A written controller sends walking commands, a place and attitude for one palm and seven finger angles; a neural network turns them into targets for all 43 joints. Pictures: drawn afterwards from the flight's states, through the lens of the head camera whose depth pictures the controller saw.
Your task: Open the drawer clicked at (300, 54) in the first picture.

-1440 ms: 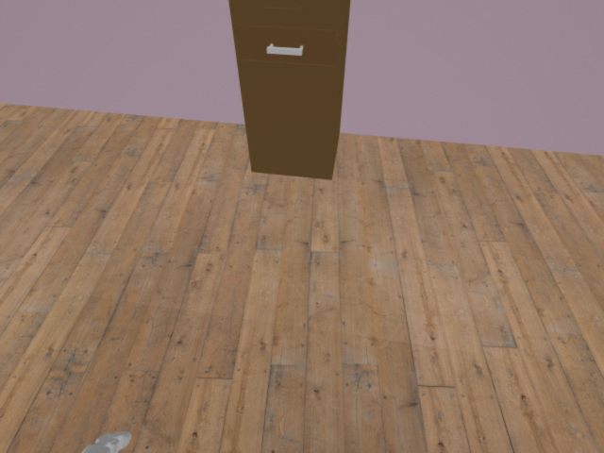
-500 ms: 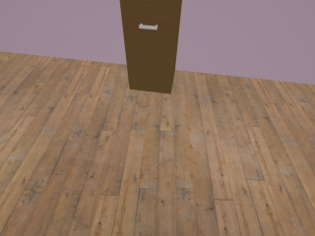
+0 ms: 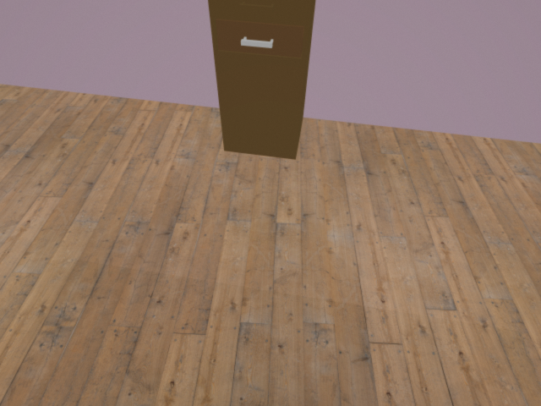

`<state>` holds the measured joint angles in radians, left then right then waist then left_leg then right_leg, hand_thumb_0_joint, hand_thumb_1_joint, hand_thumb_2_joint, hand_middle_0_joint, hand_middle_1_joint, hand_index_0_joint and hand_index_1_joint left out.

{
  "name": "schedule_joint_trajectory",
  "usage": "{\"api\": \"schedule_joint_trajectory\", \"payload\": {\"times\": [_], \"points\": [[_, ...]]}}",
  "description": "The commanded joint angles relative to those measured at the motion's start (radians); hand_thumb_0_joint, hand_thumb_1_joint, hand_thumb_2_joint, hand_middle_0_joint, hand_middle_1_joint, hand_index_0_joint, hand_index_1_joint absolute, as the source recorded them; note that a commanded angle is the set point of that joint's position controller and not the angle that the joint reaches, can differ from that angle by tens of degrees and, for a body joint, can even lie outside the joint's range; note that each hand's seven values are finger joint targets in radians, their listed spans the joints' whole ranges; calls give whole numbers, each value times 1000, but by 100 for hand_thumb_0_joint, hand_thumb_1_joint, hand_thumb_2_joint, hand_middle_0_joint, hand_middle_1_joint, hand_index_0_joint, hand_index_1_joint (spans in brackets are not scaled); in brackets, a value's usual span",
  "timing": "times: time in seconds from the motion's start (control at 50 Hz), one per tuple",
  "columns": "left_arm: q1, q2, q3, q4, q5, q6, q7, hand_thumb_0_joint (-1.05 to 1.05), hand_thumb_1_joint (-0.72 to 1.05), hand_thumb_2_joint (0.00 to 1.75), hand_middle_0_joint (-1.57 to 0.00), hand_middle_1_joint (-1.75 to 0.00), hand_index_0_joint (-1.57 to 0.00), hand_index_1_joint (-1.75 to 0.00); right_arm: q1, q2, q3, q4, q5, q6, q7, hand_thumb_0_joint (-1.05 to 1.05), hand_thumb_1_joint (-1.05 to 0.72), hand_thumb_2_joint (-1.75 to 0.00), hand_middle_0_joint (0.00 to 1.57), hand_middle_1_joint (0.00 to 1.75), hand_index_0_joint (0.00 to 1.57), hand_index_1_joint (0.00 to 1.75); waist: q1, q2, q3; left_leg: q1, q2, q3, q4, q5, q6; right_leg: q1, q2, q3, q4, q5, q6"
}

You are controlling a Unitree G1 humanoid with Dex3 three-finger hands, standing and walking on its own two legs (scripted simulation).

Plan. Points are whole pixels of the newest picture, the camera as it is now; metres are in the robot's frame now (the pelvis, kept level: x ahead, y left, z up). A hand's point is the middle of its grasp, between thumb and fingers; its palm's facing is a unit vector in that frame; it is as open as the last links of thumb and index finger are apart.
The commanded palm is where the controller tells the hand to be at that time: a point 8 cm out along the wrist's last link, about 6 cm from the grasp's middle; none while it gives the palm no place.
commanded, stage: walk to a spot facing it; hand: left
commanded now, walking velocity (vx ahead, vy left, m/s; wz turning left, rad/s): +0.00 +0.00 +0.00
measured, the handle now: (257, 41) +1.55 +0.14 -0.11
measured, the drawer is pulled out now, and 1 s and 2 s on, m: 0.00 0.00 0.00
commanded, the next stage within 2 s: turn to face it in 1.68 s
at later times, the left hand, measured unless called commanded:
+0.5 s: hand out of the picture +0.03 +0.21 -0.19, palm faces +0.00 -0.99 -0.15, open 7.4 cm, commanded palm none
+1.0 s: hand (205, 294) +0.37 +0.16 -0.18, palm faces +0.07 -0.98 -0.20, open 7.2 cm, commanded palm none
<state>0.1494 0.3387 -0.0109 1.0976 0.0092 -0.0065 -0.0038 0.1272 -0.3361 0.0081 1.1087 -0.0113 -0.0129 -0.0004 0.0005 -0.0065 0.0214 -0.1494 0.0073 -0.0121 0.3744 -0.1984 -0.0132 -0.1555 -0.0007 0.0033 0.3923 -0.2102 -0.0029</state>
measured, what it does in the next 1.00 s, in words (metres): walks ahead: right foot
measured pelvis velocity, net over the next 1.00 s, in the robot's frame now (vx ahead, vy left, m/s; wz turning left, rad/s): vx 0.29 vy -0.02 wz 0.04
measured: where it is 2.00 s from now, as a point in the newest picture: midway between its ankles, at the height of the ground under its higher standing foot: (275, 289)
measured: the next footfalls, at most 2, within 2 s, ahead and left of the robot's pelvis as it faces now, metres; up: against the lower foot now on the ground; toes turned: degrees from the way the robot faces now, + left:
right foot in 0.80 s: +0.36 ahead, -0.12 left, +0.00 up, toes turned -8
left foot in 1.26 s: +0.53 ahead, +0.13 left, +0.00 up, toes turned +15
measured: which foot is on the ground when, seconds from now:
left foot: down 0.00-0.82, up 0.84-1.00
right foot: down 0.00-0.42, up 0.44-0.78, down 0.80-1.00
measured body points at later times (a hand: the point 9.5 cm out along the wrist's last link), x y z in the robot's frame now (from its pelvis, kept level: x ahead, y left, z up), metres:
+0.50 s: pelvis +0.08 +0.03 -0.01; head +0.07 +0.05 +0.44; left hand +0.03 +0.26 -0.18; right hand +0.04 -0.21 -0.16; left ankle +0.01 +0.13 -0.75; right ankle +0.01 -0.10 -0.70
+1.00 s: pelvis +0.29 -0.02 -0.01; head +0.30 -0.02 +0.44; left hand +0.36 +0.21 -0.16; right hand +0.27 -0.26 -0.17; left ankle +0.25 +0.11 -0.66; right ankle +0.32 -0.11 -0.75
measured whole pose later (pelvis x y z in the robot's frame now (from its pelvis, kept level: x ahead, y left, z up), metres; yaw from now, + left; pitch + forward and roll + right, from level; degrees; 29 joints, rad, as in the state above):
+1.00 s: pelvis +0.29 -0.02 -0.01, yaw +3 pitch -1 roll -1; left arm 0.18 0.17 0.06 1.03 0.02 -0.08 0.02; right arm 0.33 -0.16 -0.05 1.11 -0.02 -0.03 -0.01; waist -0.04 0.02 0.04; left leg -0.49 0.12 0.05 1.22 -0.32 0.02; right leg -0.26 -0.02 -0.19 0.53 -0.25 -0.06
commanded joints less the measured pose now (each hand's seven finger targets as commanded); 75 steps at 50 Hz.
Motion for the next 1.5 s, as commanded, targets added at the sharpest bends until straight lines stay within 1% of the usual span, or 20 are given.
{"api": "schedule_joint_trajectory", "payload": {"times": [0.0, 0.24, 0.34, 0.36, 0.4, 0.42, 0.48, 0.68, 0.74, 0.76, 0.78, 0.8, 0.86, 0.96, 1.14, 1.2, 1.22, 1.26, 1.34, 1.48], "points": [[-34, 209, 40, -65, 1, -21, 15, 0, 90, 90, -20, -30, -20, -30, -43, -205, -41, -60, 4, -22, -14, 0, -90, -90, 20, 30, 20, 30, 2, 0, -57, 19, 111, -95, -52, 150, 38, 15, -122, 106, -72, 137, -31], [145, 123, 47, -45, 16, 13, 0, 0, 90, 90, -20, -30, -20, -30, 71, -50, -23, -61, -17, 9, 2, 0, -90, -90, 20, 30, 20, 30, 28, -130, 116, -244, 13, -3, 136, -336, 30, -57, -172, 240, -162, -521, -87], [164, 101, 66, -63, 9, -14, 3, 0, 90, 90, -20, -30, -20, -30, 159, -2, -32, -63, -7, -22, 4, 0, -90, -90, 20, 30, 20, 30, -13, -93, 86, -123, 38, 56, 154, -190, 37, -96, -219, 212, -104, -350, -137], [144, 67, 62, -71, 8, -13, 2, 0, 90, 90, -20, -30, -20, -30, 221, 3, -35, -45, -6, -29, 3, 0, -90, -90, 20, 30, 20, 30, -42, -41, 92, -21, 50, 35, 79, -187, 46, -181, -167, 139, -20, -314, -111], [82, -38, 44, -112, 9, -18, -5, 0, 90, 90, -20, -30, -20, -30, 430, -101, -69, 20, -19, -42, -9, 0, -90, -90, 20, 30, 20, 30, -111, 319, 106, 183, 328, -404, -167, -243, 173, -479, 22, -111, 464, -290, -20], [2, -24, 45, -149, 19, -28, 2, 0, 90, 90, -20, -30, -20, -30, 487, -81, -65, 34, -16, -44, -20, 0, -90, -90, 20, 30, 20, 30, -123, 259, 172, 187, 379, -479, -207, -130, 217, -588, -11, -33, 607, -339, -24], [10, -51, 55, -130, 17, -44, -11, 0, 90, 90, -20, -30, -20, -30, 455, 7, -45, 27, -9, -67, -33, 0, -90, -90, 20, 30, 20, 30, -79, 82, 158, 214, 351, -333, -147, 234, 235, -628, -98, 3, 725, -223, -19], [-86, -137, 50, -168, 7, -32, -34, 0, 90, 90, -20, -30, -20, -30, 454, 52, -52, 70, -10, -81, -41, 0, -90, -90, 20, 30, 20, 30, -46, 146, 113, 133, 218, -12, -160, 423, 158, -354, -52, -158, 292, 9, -19], [108, -93, 70, -114, 12, -43, -21, 0, 90, 90, -20, -30, -20, -30, 427, 31, -61, 73, -4, -77, -40, 0, -90, -90, 20, 30, 20, 30, 54, 122, 11, 123, 213, 34, 89, 677, 122, -83, -7, -167, 185, 50, -57], [246, -50, 86, -67, 20, -53, -15, 0, 90, 90, -20, -30, -20, -30, 424, 42, -61, 67, 0, -77, -35, 0, -90, -90, 20, 30, 20, 30, 111, 64, -57, -2, 182, 51, 272, 602, 90, 156, -16, -141, 163, 88, -71], [394, 39, 114, -32, 30, -66, -1, 0, 90, 90, -20, -30, -20, -30, 435, 81, -55, 50, 10, -78, -22, 0, -90, -90, 20, 30, 20, 30, 168, -97, -171, -219, 102, 97, 582, 257, 57, 390, -234, 108, 110, -1, -138], [447, 136, 134, -15, 18, -65, 8, 0, 90, 90, -20, -30, -20, -30, 478, 130, -48, 19, 14, -78, -22, 0, -90, -90, 20, 30, 20, 30, 133, -266, -284, -393, -10, 64, 935, -333, 35, 457, -499, 549, -49, -31, -235], [233, 17, 103, -56, 7, -58, 15, 0, 90, 90, -20, -30, -20, -30, 280, 133, -60, -17, 4, -67, -12, 0, -90, -90, 20, 30, 20, 30, 78, -44, 6, -470, 127, -14, 1027, -170, 63, 62, -422, 374, -160, -203, -195], [131, -84, 68, -66, 20, -72, 18, 0, 90, 90, -20, -30, -20, -30, 340, 183, -62, -15, -14, -9, 0, 0, -90, -90, 20, 30, 20, 30, -52, -99, 78, -340, 158, 31, 797, -75, 16, -232, -300, 18, -221, -74, -131], [240, -23, 76, -40, 22, -75, 13, 0, 90, 90, -20, -30, -20, -30, 48, 148, -63, -147, -10, -35, 36, 0, -90, -90, 20, 30, 20, 30, 22, -83, 94, -324, 116, 126, 318, -15, 13, -26, -294, -19, -175, 39, -141], [248, -12, 81, -31, 16, -69, 13, 0, 90, 90, -20, -30, -20, -30, 132, 112, -71, -124, -16, -48, 28, 0, -90, -90, 20, 30, 20, 30, -29, -21, 39, -96, 61, 177, 179, -10, 31, -32, -261, -79, 3, 187, -111], [249, -27, 76, -35, 11, -68, 10, 0, 90, 90, -20, -30, -20, -30, 260, 62, -84, -85, -19, -55, 20, 0, -90, -90, 20, 30, 20, 30, -84, 55, -35, 103, 77, 137, 118, -8, 52, -95, -204, -140, 213, 241, -79], [222, -88, 62, -95, 6, -72, -1, 0, 90, 90, -20, -30, -20, -30, 461, -106, -120, -42, -18, -54, -1, 0, -90, -90, 20, 30, 20, 30, -137, 360, -135, 359, 455, -431, -105, 22, 216, -479, -15, -140, 780, -361, -4], [168, -93, 75, -60, 19, -51, -14, 0, 90, 90, -20, -30, -20, -30, 224, 45, -77, -83, -8, -67, -14, 0, -90, -90, 20, 30, 20, 30, -33, 65, 38, 27, 353, -166, -172, -33, 151, -469, -155, -22, 853, -119, -1], [167, -145, 80, -71, 25, -4, -19, 0, 90, 90, -20, -30, -20, -30, 257, 76, -74, -53, -2, -84, -24, 0, -90, -90, 20, 30, 20, 30, 8, 90, 63, 22, 289, 21, -245, 33, 160, -505, -164, -36, 697, 51, 35]]}}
